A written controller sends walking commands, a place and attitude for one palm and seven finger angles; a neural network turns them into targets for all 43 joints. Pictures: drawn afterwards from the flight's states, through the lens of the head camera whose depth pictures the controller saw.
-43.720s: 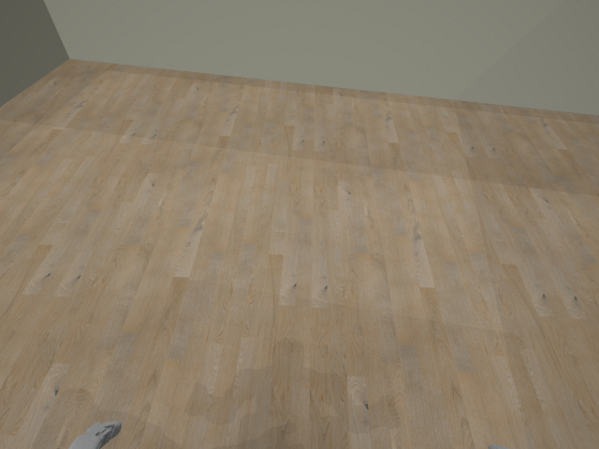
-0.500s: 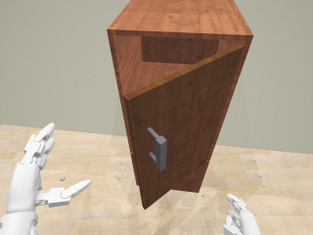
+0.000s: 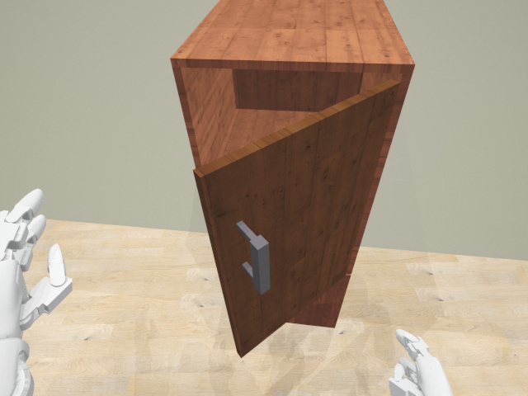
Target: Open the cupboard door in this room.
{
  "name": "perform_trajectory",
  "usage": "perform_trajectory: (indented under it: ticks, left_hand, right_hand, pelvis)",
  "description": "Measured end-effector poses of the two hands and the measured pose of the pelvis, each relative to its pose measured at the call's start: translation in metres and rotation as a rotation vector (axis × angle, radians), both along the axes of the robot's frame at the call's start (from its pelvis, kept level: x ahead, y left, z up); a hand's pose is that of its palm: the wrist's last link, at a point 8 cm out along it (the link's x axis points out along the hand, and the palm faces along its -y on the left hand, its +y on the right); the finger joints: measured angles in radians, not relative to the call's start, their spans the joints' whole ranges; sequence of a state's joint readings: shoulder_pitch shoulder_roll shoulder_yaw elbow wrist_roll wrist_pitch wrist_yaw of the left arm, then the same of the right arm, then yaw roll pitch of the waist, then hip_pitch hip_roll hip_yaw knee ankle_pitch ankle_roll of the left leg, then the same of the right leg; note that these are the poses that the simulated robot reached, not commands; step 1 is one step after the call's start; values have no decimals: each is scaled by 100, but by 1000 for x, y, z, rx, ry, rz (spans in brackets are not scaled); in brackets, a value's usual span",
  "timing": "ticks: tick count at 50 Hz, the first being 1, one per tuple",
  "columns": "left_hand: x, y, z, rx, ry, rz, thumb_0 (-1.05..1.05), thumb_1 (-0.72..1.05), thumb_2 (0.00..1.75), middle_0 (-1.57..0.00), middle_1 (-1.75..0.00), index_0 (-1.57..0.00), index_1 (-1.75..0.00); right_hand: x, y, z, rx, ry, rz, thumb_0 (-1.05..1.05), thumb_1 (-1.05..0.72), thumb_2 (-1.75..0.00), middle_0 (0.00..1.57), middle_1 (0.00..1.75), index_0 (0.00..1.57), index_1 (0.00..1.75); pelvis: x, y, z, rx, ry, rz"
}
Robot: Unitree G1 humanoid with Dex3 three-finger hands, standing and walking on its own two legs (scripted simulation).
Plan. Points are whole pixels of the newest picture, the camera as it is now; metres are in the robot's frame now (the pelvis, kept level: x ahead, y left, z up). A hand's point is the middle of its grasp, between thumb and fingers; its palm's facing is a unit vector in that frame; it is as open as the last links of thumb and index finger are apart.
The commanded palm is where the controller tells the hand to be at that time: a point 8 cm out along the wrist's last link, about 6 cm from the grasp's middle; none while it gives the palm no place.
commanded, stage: draw the hand back to the body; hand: left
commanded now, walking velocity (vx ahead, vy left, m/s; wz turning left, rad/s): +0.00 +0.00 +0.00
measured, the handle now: (253, 258) +0.30 +0.06 +0.07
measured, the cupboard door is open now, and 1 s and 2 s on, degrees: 45 45 45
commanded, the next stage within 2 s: step back with the hand held close in 0.20 s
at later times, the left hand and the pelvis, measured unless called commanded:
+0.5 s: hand (67, 289) +0.18 +0.26 +0.15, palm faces +0.42 -0.79 -0.45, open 7.4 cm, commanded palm +0.12 +0.29 +0.17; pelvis -0.02 -0.01 +0.00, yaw +0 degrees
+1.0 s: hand out of the picture +0.09 +0.29 +0.15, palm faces +0.47 -0.73 -0.49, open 7.4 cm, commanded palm +0.03 +0.32 +0.17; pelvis -0.10 +0.02 -0.02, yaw +2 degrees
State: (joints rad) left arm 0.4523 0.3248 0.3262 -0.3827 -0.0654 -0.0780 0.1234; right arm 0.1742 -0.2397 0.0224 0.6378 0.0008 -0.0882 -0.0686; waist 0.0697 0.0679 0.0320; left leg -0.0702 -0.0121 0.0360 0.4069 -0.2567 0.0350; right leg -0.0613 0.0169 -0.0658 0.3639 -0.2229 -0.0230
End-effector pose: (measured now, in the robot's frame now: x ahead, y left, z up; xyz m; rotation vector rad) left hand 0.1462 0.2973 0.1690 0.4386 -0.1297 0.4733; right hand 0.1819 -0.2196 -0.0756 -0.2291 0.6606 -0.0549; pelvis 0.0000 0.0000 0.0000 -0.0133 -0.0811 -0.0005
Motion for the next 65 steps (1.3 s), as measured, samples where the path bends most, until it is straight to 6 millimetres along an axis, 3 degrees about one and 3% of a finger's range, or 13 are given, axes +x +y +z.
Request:
perform_trajectory:
  ticks: [5, 20, 32, 42, 54, 59, 65]
  left_hand:
    - [-1, -7, -7, -15, 26, -16, 1, 86, 89, -20, -30, -21, -30]
    - [-8, -8, 5, 40, -7, -14, 2, 88, 90, -21, -30, -21, -30]
    - [-14, -8, -3, 108, 80, -135, 2, 88, 90, -21, -30, -22, -30]
    - [-55, 15, 6, 170, -17, -124, 2, 88, 90, -21, -30, -22, -30]
    - [-121, 19, 2, 171, -87, -43, 2, 88, 90, -21, -30, -22, -30]
    - [-138, 19, -2, 136, -139, -88, 1, 88, 90, -21, -30, -22, -30]
    - [-154, 41, 5, 182, -147, -84, 1, 88, 90, -21, -30, -22, -30]
  right_hand:
    - [-3, -3, 0, 1, 5, -5, 1, -90, -90, 20, 30, 21, 30]
    - [-16, -10, -3, 20, 15, -20, 1, -90, -90, 20, 30, 21, 30]
    - [-54, -25, -5, -35, 83, -138, 1, -91, -90, 20, 30, 21, 30]
    - [-91, -8, 0, -55, 49, -141, 1, -91, -90, 20, 30, 21, 30]
    - [-131, 11, -16, -26, 51, -42, 1, -90, -90, 20, 30, 21, 30]
    - [-156, 10, -15, -76, 89, -47, 1, -90, -90, 21, 30, 21, 30]
    - [-184, 19, -8, -104, 79, -62, 1, -90, -90, 20, 30, 21, 30]
  pelvis:
    - [-2, -5, 0, 1, -1, -1]
    - [-11, -12, 0, -6, 8, 4]
    - [-35, 4, -4, -3, 73, -16]
    - [-72, 17, -12, 1, 61, -17]
    - [-121, 14, -22, -15, 50, 38]
    - [-137, 21, -25, -21, 58, 47]
    - [-168, 30, -19, -36, 66, 48]
